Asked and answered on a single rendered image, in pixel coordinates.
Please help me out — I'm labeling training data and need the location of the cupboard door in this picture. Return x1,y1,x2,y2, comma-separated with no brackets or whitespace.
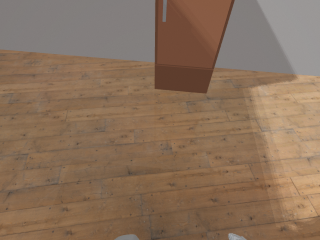
157,0,232,68

